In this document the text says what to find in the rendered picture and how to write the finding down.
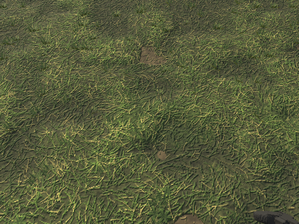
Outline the robot right hand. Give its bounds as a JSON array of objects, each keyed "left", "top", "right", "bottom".
[{"left": 253, "top": 211, "right": 299, "bottom": 224}]

